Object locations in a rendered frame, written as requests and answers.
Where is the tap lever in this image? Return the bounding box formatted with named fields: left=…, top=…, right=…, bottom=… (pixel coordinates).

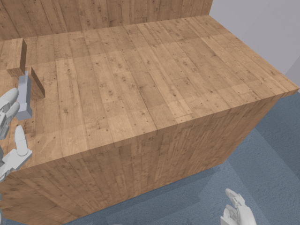
left=15, top=71, right=32, bottom=121

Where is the robot right hand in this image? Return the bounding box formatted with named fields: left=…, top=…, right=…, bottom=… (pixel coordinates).
left=220, top=188, right=257, bottom=225

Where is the robot left hand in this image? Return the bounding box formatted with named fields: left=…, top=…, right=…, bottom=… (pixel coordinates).
left=0, top=88, right=32, bottom=183

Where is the counter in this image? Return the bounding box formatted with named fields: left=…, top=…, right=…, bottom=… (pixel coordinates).
left=0, top=0, right=300, bottom=225

